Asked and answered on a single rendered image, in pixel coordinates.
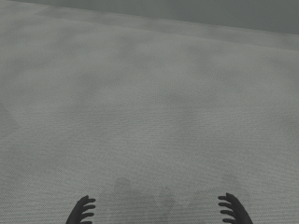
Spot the robot right hand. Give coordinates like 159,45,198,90
218,192,253,224

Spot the robot left hand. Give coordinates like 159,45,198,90
65,195,96,224

